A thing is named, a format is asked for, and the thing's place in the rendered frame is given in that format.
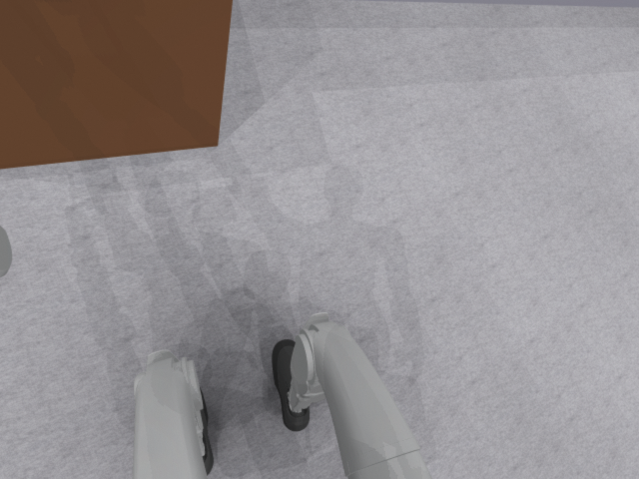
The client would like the right robot shin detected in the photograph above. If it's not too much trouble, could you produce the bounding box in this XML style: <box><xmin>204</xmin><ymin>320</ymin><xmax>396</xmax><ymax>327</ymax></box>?
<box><xmin>288</xmin><ymin>312</ymin><xmax>349</xmax><ymax>412</ymax></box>

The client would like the cabinet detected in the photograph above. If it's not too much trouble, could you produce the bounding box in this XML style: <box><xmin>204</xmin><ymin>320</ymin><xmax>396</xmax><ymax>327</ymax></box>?
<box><xmin>0</xmin><ymin>0</ymin><xmax>233</xmax><ymax>169</ymax></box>

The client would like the left robot thigh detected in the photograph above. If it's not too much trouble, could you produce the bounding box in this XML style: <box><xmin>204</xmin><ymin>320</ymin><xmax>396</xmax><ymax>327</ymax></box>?
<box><xmin>133</xmin><ymin>357</ymin><xmax>208</xmax><ymax>479</ymax></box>

